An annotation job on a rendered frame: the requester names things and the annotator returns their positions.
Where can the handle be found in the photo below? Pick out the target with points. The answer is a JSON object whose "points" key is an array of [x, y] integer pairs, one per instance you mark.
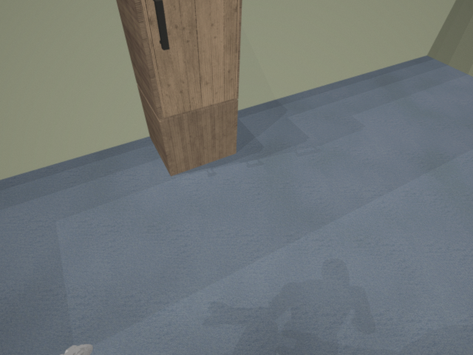
{"points": [[161, 24]]}

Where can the cupboard door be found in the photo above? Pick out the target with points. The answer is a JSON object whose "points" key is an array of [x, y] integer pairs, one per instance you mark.
{"points": [[200, 67]]}

